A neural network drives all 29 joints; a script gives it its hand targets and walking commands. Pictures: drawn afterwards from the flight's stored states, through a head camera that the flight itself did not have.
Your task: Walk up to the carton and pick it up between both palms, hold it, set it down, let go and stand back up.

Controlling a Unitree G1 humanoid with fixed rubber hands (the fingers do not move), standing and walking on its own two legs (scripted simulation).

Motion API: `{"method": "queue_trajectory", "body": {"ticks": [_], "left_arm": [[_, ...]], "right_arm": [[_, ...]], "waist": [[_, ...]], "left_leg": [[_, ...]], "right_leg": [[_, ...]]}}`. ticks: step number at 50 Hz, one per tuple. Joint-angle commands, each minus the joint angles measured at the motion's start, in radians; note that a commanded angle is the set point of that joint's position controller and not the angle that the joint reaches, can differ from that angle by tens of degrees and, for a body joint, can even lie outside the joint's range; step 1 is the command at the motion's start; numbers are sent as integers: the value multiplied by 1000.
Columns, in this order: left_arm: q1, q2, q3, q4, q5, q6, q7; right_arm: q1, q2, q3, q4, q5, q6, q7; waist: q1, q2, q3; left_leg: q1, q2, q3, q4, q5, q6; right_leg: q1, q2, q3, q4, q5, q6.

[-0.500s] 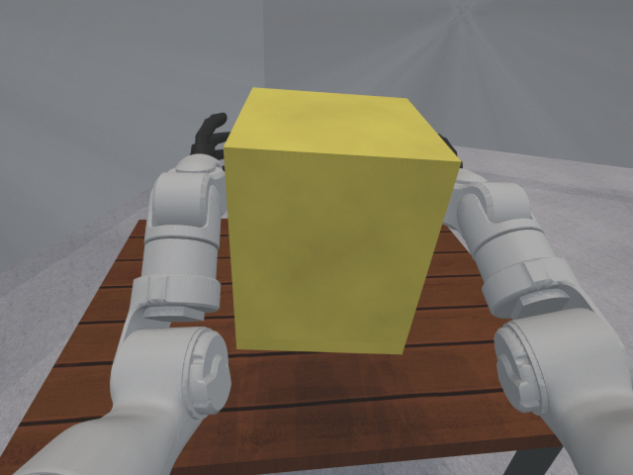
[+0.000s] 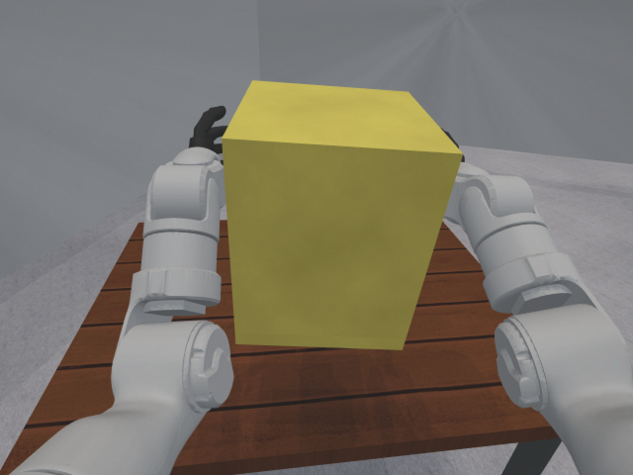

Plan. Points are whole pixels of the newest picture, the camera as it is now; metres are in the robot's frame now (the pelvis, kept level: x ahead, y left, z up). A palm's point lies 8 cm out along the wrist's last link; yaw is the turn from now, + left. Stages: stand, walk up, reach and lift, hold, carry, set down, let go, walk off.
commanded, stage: hold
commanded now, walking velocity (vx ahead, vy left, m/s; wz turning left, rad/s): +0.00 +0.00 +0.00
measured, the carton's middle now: (325, 212) +0.35 +0.00 +0.26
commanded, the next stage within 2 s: none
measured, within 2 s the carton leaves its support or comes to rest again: neither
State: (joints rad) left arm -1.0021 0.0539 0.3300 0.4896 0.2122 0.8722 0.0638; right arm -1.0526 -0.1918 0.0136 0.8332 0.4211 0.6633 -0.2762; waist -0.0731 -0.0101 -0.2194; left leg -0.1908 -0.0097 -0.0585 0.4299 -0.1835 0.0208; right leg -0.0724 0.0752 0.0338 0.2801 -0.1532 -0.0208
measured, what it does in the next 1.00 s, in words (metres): stands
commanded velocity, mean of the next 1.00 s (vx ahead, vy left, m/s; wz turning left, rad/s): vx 0.00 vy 0.00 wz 0.00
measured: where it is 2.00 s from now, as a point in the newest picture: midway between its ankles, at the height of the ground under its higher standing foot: outside the picture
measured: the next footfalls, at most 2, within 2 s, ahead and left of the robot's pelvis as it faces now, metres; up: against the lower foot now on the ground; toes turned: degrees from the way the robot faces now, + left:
none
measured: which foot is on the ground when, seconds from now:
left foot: down 0.00-1.00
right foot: down 0.00-1.00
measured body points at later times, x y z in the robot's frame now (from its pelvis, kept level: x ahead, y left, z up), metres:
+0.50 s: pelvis +0.00 -0.01 +0.00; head -0.10 +0.03 +0.44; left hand +0.39 +0.15 +0.30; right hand +0.39 -0.15 +0.29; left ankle +0.03 +0.10 -0.75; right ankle +0.00 -0.11 -0.75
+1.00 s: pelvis +0.00 +0.00 +0.00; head -0.10 +0.03 +0.44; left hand +0.38 +0.15 +0.31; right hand +0.38 -0.15 +0.29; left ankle +0.03 +0.10 -0.75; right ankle +0.00 -0.11 -0.75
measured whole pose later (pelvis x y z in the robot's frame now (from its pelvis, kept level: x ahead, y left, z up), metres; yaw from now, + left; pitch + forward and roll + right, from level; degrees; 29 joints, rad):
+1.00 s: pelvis +0.00 +0.00 +0.00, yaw +0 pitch -3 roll -2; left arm -0.99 0.05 0.32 0.47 0.20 0.88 0.07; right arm -1.04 -0.20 0.03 0.81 0.43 0.67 -0.28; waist -0.07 -0.01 -0.23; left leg -0.19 -0.01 -0.06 0.43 -0.19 0.02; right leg -0.07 0.08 0.04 0.27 -0.15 -0.02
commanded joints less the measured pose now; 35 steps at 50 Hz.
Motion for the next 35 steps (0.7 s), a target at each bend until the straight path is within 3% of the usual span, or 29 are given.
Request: {"method": "queue_trajectory", "body": {"ticks": [1, 2, 4, 6, 10, 11, 13, 14, 16, 18, 20, 21, 22, 23, 24, 27, 28, 29, 30, 31, 32, 33, 34, 35], "left_arm": [[-765, -633, -369, -117, -202, -88, -144], [-774, -651, -385, -86, -213, -86, -139], [-788, -659, -377, -67, -204, -92, -136], [-806, -664, -366, -74, -215, -102, -124], [-836, -677, -404, -100, -254, -119, -114], [-820, -684, -406, -107, -260, -119, -112], [-792, -663, -384, -71, -238, -115, -121], [-806, -668, -404, -81, -249, -114, -121], [-787, -635, -367, -90, -227, -110, -128], [-788, -634, -343, -86, -211, -106, -129], [-782, -649, -375, -88, -223, -103, -134], [-772, -633, -367, -71, -222, -97, -136], [-773, -642, -393, -115, -234, -100, -143], [-791, -656, -398, -132, -229, -102, -138], [-754, -633, -387, -132, -228, -98, -147], [-748, -628, -358, -135, -209, -91, -143], [-736, -646, -373, -145, -203, -90, -140], [-723, -639, -371, -142, -204, -85, -144], [-719, -645, -394, -182, -211, -82, -147], [-705, -657, -389, -156, -207, -73, -144], [-696, -645, -388, -162, -207, -73, -153], [-733, -652, -406, -195, -213, -77, -153], [-741, -632, -372, -142, -195, -70, -152], [-730, -644, -379, -148, -195, -64, -149]], "right_arm": [[-971, 645, 162, -406, 144, -68, 133], [-983, 619, 127, -367, 134, -66, 139], [-992, 612, 111, -334, 121, -73, 150], [-1038, 645, 125, -357, 126, -85, 159], [-1023, 655, 124, -363, 123, -93, 154], [-1038, 659, 139, -394, 136, -97, 153], [-992, 647, 127, -374, 121, -88, 137], [-984, 636, 112, -350, 120, -83, 140], [-988, 651, 132, -373, 128, -81, 129], [-992, 657, 131, -329, 135, -74, 135], [-977, 641, 119, -356, 132, -75, 131], [-999, 630, 116, -348, 139, -76, 130], [-980, 642, 126, -417, 140, -80, 120], [-967, 640, 121, -383, 149, -75, 118], [-971, 655, 154, -466, 160, -77, 105], [-987, 671, 188, -453, 172, -70, 106], [-983, 648, 179, -457, 170, -68, 114], [-964, 653, 192, -461, 170, -64, 107], [-942, 656, 194, -503, 181, -64, 100], [-970, 635, 185, -483, 180, -60, 107], [-957, 640, 194, -512, 176, -60, 99], [-945, 652, 191, -518, 180, -60, 95], [-952, 639, 171, -443, 168, -47, 103], [-962, 630, 171, -444, 167, -49, 112]], "waist": [[2, 58, -327], [-11, 84, -289], [-6, 94, -290], [14, 65, -303], [-11, 72, -371], [-3, 82, -393], [-15, 63, -354], [-22, 90, -352], [-12, 64, -359], [5, 75, -309], [-15, 86, -327], [-7, 86, -312], [-30, 75, -367], [-33, 115, -358], [-31, 74, -395], [3, 64, -374], [5, 87, -347], [-3, 63, -343], [-16, 75, -382], [-8, 82, -344], [-14, 56, -334], [-30, 70, -345], [-17, 60, -272], [-12, 66, -267]], "left_leg": [[195, 6, -18, -51, 170, -55], [182, 11, -26, -61, 126, -61], [161, 15, -30, -70, 78, -63], [171, 18, -24, -72, 91, -52], [192, 9, -24, -43, 157, -61], [201, 9, -22, -34, 194, -60], [195, 0, -20, -39, 171, -58], [189, 7, -23, -39, 167, -67], [188, -2, -14, -39, 182, -55], [184, -1, -15, -38, 184, -53], [188, 2, -17, -37, 182, -63], [184, 2, -15, -40, 172, -61], [195, 1, -19, -26, 216, -65], [204, -5, -16, -25, 233, -74], [218, -10, -13, -17, 256, -68], [220, -13, -16, -19, 252, -52], [217, -6, -21, -22, 262, -61], [223, -10, -20, -18, 269, -60], [234, -9, -21, -12, 290, -63], [232, -6, -21, -17, 291, -66], [228, -9, -18, -17, 284, -62], [232, -9, -21, -16, 284, -68], [220, -2, -21, -36, 224, -62], [209, 1, -22, -40, 221, -60]], "right_leg": [[-40, 2, -8, -51, 127, 52], [-83, 2, -10, -60, 75, 41], [-91, 6, -11, -61, 12, 32], [-103, 2, -9, -62, 26, 37], [-73, -3, -5, -47, 111, 44], [-68, -3, 0, -42, 144, 44], [-60, -4, -1, -55, 117, 55], [-70, -4, -2, -51, 123, 45], [-32, -10, 1, -52, 152, 58], [-48, -12, 4, -55, 154, 54], [-53, -4, -2, -53, 151, 51], [-60, -5, -2, -56, 142, 52], [-6, -7, 2, -41, 210, 57], [-9, -8, 3, -40, 236, 58], [23, -10, 4, -38, 282, 74], [10, -11, 1, -37, 279, 78], [-5, -2, 2, -39, 257, 65], [10, -3, -1, -36, 288, 72], [26, -6, -2, -25, 328, 75], [3, 3, -4, -32, 305, 69], [11, -2, 1, -43, 310, 73], [19, -4, -3, -37, 309, 78], [-33, 1, 0, -53, 224, 72], [-37, -1, -3, -53, 210, 61]]}}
